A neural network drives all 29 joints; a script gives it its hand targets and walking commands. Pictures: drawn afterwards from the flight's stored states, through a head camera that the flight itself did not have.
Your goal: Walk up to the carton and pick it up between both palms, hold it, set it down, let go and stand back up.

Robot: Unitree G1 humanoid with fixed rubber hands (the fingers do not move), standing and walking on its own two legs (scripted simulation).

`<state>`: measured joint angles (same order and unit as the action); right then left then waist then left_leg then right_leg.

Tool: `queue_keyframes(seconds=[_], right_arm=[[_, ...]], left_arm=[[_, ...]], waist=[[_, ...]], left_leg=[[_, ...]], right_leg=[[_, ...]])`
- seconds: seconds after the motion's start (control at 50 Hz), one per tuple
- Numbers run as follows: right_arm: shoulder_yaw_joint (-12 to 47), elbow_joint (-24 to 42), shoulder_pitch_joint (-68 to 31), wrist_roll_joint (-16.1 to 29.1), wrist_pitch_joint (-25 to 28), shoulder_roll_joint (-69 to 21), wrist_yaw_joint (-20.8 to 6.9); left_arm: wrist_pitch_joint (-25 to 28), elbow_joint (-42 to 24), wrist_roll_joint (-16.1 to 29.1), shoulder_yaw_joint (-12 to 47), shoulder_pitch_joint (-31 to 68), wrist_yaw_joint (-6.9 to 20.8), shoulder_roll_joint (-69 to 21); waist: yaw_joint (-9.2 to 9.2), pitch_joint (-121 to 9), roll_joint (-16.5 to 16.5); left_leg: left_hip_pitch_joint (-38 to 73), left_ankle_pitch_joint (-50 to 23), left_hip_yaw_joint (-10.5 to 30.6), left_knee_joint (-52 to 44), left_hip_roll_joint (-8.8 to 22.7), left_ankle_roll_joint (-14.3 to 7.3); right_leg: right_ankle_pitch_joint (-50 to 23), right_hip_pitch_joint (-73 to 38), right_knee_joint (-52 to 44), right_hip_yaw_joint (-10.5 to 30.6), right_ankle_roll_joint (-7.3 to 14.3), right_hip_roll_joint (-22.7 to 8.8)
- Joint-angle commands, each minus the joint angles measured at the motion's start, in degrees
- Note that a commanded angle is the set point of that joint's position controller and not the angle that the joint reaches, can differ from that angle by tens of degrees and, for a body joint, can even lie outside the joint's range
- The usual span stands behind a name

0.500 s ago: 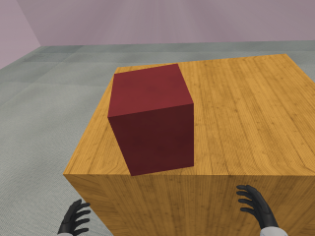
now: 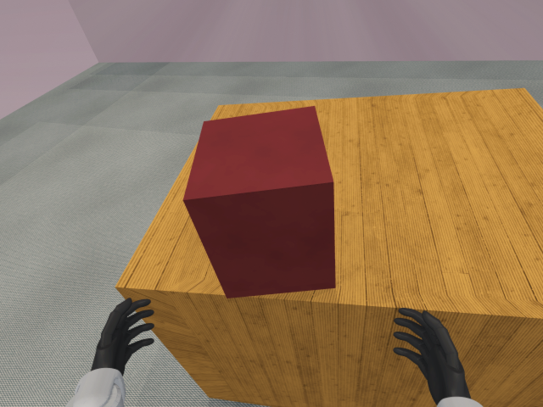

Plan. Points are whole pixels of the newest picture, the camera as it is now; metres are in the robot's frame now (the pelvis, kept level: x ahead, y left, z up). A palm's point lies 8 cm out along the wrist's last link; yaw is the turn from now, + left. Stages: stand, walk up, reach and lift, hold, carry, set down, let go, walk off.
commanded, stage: reach and lift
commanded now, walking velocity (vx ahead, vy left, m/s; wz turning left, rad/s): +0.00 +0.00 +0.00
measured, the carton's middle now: (269, 204) +0.43 +0.05 +0.07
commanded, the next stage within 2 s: none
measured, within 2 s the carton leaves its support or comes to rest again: neither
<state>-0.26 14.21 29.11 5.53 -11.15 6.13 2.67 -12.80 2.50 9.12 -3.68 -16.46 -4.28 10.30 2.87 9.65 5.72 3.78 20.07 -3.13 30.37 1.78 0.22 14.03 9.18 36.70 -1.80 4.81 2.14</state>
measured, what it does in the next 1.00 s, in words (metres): stands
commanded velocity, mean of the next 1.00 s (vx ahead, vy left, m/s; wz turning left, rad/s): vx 0.00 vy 0.00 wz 0.00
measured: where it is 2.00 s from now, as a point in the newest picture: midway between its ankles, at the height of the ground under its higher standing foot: outside the picture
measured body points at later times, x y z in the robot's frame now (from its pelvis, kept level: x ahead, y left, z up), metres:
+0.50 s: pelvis +0.00 +0.00 +0.00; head -0.03 -0.05 +0.45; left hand +0.24 +0.22 +0.12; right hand +0.25 -0.16 +0.05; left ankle -0.02 +0.17 -0.72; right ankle +0.09 -0.04 -0.72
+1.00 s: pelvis +0.01 -0.01 +0.01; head +0.00 +0.01 +0.46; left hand +0.30 +0.21 +0.13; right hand +0.34 -0.14 +0.13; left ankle -0.02 +0.17 -0.72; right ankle +0.09 -0.04 -0.72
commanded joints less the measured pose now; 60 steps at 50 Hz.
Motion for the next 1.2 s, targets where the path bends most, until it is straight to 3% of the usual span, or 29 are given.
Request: queue_keyframes(seconds=[0.0, 0.06, 0.14, 0.18, 0.24, 0.26, 0.28, 0.3, 0.34, 0.38, 0.42, 0.5, 0.54, 0.62, 0.64, 0.66, 0.72, 0.78, 0.8, 0.82, 0.84, 0.88, 0.9, 0.96, 1.04, 1.06, 1.08, 1.12, 1.18], right_arm=[[6.20, 23.79, -8.03, -2.53, 2.47, 2.98, 4.40], [6.74, 18.25, -6.31, 0.59, -0.19, 1.38, 5.34], [7.53, 15.27, -10.25, 4.31, -2.56, -1.16, 4.40], [8.80, 14.06, -11.81, 5.38, -3.55, -1.71, 3.41], [6.14, 11.14, -22.49, 7.91, -3.86, 4.40, 3.03], [6.03, 10.62, -26.16, 8.16, -3.54, 3.65, 2.75], [4.21, 7.19, -24.11, 7.84, -3.85, 3.52, 2.77], [5.74, 11.04, -24.72, 8.07, -2.97, 3.58, 3.19], [2.31, 11.55, -26.61, 6.36, -4.04, 3.37, 3.83], [1.32, 15.90, -28.62, 6.37, -4.15, 4.01, 4.92], [-1.81, 16.07, -35.16, 5.42, -5.23, 6.09, 5.62], [-0.52, 19.38, -36.07, 3.71, -7.99, 6.33, 7.33], [-1.39, 20.02, -39.88, 2.90, -9.56, 7.51, 8.05], [1.24, 20.02, -41.68, 6.65, -11.45, 7.03, 9.32], [0.00, 17.54, -40.66, 7.20, -12.27, 7.66, 9.29], [1.33, 17.34, -40.44, 9.36, -12.25, 6.76, 9.60], [1.99, 12.34, -45.73, 12.13, -14.26, 5.73, 9.69], [-0.68, 6.32, -51.48, 13.05, -15.22, 3.80, 9.60], [1.05, 4.87, -49.32, 14.95, -15.18, 3.84, 9.56], [-2.08, 4.32, -56.82, 13.99, -15.59, 4.92, 9.88], [-2.07, 2.15, -51.81, 14.02, -15.17, 5.91, 10.15], [-4.45, 0.09, -59.08, 12.78, -15.05, 8.02, 10.91], [-2.11, 0.93, -58.18, 14.58, -14.68, 8.89, 10.70], [-5.26, -0.14, -63.77, 12.09, -14.75, 11.14, 12.37], [-8.09, 3.39, -73.20, 11.02, -14.28, 13.87, 12.77], [-5.74, 6.18, -70.73, 12.15, -14.17, 13.54, 12.64], [-7.72, 5.90, -73.46, 10.74, -14.28, 14.34, 13.13], [-7.76, 8.92, -72.89, 11.98, -13.64, 16.04, 12.81], [-4.78, 2.23, -73.88, 13.70, -14.64, 16.35, 12.56]], left_arm=[[5.72, -11.71, 9.05, 2.03, 10.20, 2.99, 10.28], [4.11, -16.55, 6.65, 0.85, 10.33, 2.30, 11.60], [3.08, -27.70, 1.40, 1.17, 16.29, -0.98, 11.67], [1.71, -27.71, -1.17, 0.97, 17.83, -2.04, 10.38], [-0.46, -29.05, -7.48, 0.02, 29.30, -4.41, 8.75], [-0.77, -27.92, -6.81, -0.70, 30.59, -4.93, 8.14], [-1.32, -26.66, -6.70, 1.66, 28.72, -4.70, 6.12], [-2.42, -26.14, -7.20, 0.71, 27.48, -4.38, 5.62], [-4.57, -24.76, -1.66, 4.15, 28.19, -3.50, 5.55], [-7.97, -23.98, 3.57, 3.91, 23.47, -2.86, 6.20], [-10.32, -18.10, 5.73, 4.43, 28.26, -1.55, 5.29], [-13.20, -10.35, 9.17, -0.06, 27.02, 1.49, 5.09], [-14.44, -10.85, 9.43, -1.88, 30.66, 1.96, 6.99], [-14.64, -20.87, 9.08, -7.13, 33.44, 1.17, 10.87], [-14.62, -24.42, 8.51, -6.14, 34.30, 0.48, 12.02], [-14.82, -28.86, 8.00, -7.13, 34.48, 0.10, 11.99], [-16.28, -35.76, 6.09, -8.35, 41.16, -1.53, 14.24], [-19.32, -36.64, 3.85, -7.09, 48.95, -3.49, 13.43], [-21.46, -33.12, 2.63, -8.86, 45.11, -3.58, 13.02], [-22.70, -32.27, 4.33, -7.75, 52.18, -4.00, 13.75], [-23.94, -31.88, 2.51, -7.40, 47.09, -3.95, 12.65], [-27.55, -29.86, 3.18, -6.24, 53.59, -4.82, 13.21], [-28.57, -28.71, 2.31, -7.75, 50.89, -4.70, 13.07], [-31.85, -27.67, 3.83, -6.66, 56.25, -4.34, 12.78], [-34.48, -21.36, 8.10, -4.96, 61.45, -3.69, 12.33], [-34.19, -21.32, 7.17, -7.55, 58.81, -3.82, 12.63], [-34.88, -23.33, 7.28, -6.23, 61.40, -3.78, 11.21], [-34.06, -24.38, 7.54, -6.96, 60.67, -3.49, 10.88], [-34.63, -23.33, 6.22, -7.64, 63.40, -2.81, 11.13]], waist=[[0.97, -6.12, -28.75], [1.47, -5.61, -18.81], [1.81, -7.85, -1.69], [1.58, -5.67, 3.98], [0.53, -8.91, 18.53], [1.46, -12.22, 17.20], [-1.57, -9.82, 17.47], [-0.04, -12.19, 14.41], [-2.49, -13.78, 4.84], [-0.47, -15.32, -7.13], [-1.90, -12.46, -12.55], [-0.01, -13.22, -25.99], [0.15, -14.71, -28.23], [2.67, -17.86, -24.86], [-0.09, -18.12, -20.44], [1.67, -18.40, -18.17], [1.68, -20.65, -9.36], [-0.54, -19.94, 0.41], [0.80, -19.08, 0.74], [-1.11, -20.20, 1.10], [-1.91, -17.46, 1.78], [-4.08, -20.17, 2.52], [-1.84, -19.31, 0.20], [-4.39, -20.24, -1.77], [-7.08, -25.63, -9.90], [-4.70, -26.16, -11.95], [-6.57, -27.46, -12.58], [-6.41, -32.61, -14.62], [-7.19, -31.68, -13.40]], left_leg=[[-18.00, -5.89, 3.45, -6.45, -0.55, -1.27], [-17.44, -4.93, 3.07, -9.10, -0.17, -0.53], [-20.76, -2.05, 2.32, -10.09, -0.19, 1.21], [-30.86, 4.54, 2.36, -12.38, 1.75, -0.15], [-54.98, 23.17, 5.76, -20.10, 8.82, -6.16], [-57.69, 21.87, 4.95, -19.79, 9.44, -6.50], [-56.91, 23.10, 5.67, -20.60, 9.59, -6.26], [-58.21, 20.71, 4.53, -20.20, 9.55, -6.41], [-44.57, 9.47, 3.20, -16.78, 6.16, -3.53], [-28.62, -4.50, 1.37, -13.08, 0.69, 0.29], [-24.24, -2.80, 2.24, -13.45, 0.24, 0.41], [-21.32, -6.83, 2.40, -12.02, 0.17, -1.22], [-19.23, -7.28, 2.51, -12.08, 0.36, -1.82], [-20.22, -9.69, 1.55, -11.13, 0.14, -1.49], [-19.10, -7.81, 1.63, -11.04, 0.01, -0.79], [-19.16, -10.05, 1.22, -10.20, -0.06, -0.10], [-21.53, -9.26, 0.12, -10.24, -0.44, 1.02], [-23.40, -4.88, 0.14, -11.14, -0.80, 1.98], [-23.46, -5.27, 0.19, -10.75, -0.34, 2.51], [-24.32, -3.17, 0.39, -10.58, 0.09, 2.63], [-24.36, -5.07, 0.16, -11.43, -0.02, 3.02], [-24.87, -4.42, 0.48, -11.93, -0.28, 3.16], [-24.77, -4.54, 0.55, -12.05, -0.20, 2.94], [-25.89, -5.68, -0.26, -13.36, -0.79, 2.79], [-27.93, -5.98, -0.21, -13.44, -1.26, 1.44], [-27.62, -8.56, 0.26, -13.10, -1.64, 0.78], [-28.01, -7.75, 0.85, -12.57, -0.89, 1.50], [-25.65, -9.64, 1.49, -12.54, -1.15, 1.44], [-26.98, -9.84, 1.92, -13.40, -1.72, 1.19]], right_leg=[[26.52, 0.54, -29.05, 23.14, -8.25, -13.99], [24.53, -1.82, -27.37, 20.83, -7.67, -12.87], [27.63, -5.04, -24.96, 21.67, -3.81, -12.17], [25.60, -12.52, -21.44, 20.24, -3.99, -10.60], [9.61, -36.65, -9.58, 14.58, -3.80, -3.07], [6.77, -41.07, -8.70, 14.94, -4.35, -3.28], [4.37, -40.53, -8.30, 13.61, -4.55, -2.52], [4.11, -43.15, -8.64, 14.41, -4.99, -3.08], [8.15, -31.86, -14.42, 16.18, -4.31, -6.41], [13.51, -18.18, -21.16, 19.12, -4.29, -10.48], [18.97, -11.62, -24.11, 18.68, -4.95, -10.37], [16.40, -11.15, -25.49, 19.01, -7.49, -10.59], [13.61, -9.94, -24.60, 18.23, -7.72, -10.31], [9.29, -12.26, -22.58, 20.51, -7.97, -10.59], [11.48, -11.45, -22.16, 20.41, -7.85, -10.84], [7.26, -12.04, -21.73, 22.25, -7.84, -11.64], [7.65, -14.20, -20.02, 23.17, -7.15, -12.12], [15.27, -13.14, -20.65, 22.64, -5.37, -12.43], [17.51, -13.39, -21.88, 23.99, -5.77, -14.01], [21.05, -12.93, -21.78, 23.65, -5.73, -14.25], [15.93, -13.22, -21.17, 21.24, -5.50, -13.06], [13.13, -15.40, -20.72, 19.82, -5.48, -12.44], [14.14, -16.78, -20.86, 19.69, -5.75, -12.35], [6.43, -18.01, -19.19, 16.19, -6.31, -10.19], [1.65, -19.82, -18.37, 14.46, -7.54, -8.83], [-4.67, -21.19, -16.96, 14.31, -7.92, -9.18], [-7.78, -22.34, -16.05, 14.39, -8.20, -9.32], [-15.14, -24.79, -15.40, 14.36, -9.18, -9.75], [-25.67, -25.63, -13.24, 13.24, -9.57, -9.07]])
